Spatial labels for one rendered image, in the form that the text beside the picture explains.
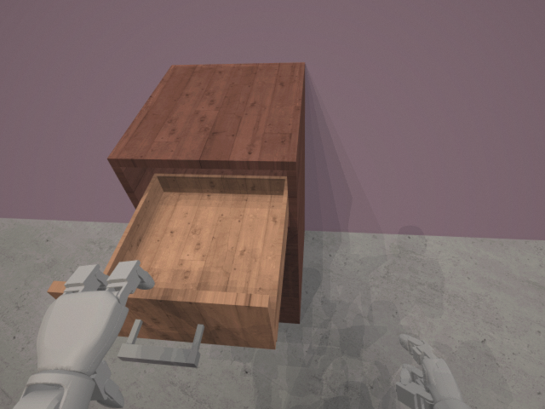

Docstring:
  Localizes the left robot forearm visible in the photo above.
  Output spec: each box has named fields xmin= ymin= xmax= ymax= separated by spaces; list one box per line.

xmin=13 ymin=370 xmax=95 ymax=409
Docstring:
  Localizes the drawer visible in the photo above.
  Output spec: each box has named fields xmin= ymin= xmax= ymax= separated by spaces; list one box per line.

xmin=47 ymin=174 xmax=289 ymax=349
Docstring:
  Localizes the cabinet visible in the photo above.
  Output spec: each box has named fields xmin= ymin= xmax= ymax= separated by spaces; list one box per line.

xmin=107 ymin=62 xmax=305 ymax=324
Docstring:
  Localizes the handle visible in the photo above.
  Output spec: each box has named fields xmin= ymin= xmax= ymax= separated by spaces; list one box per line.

xmin=117 ymin=320 xmax=204 ymax=368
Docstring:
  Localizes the left robot hand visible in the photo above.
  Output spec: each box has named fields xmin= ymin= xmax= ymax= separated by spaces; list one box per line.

xmin=37 ymin=260 xmax=155 ymax=408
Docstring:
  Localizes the right robot hand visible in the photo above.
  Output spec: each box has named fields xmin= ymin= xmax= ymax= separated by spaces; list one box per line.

xmin=396 ymin=334 xmax=464 ymax=409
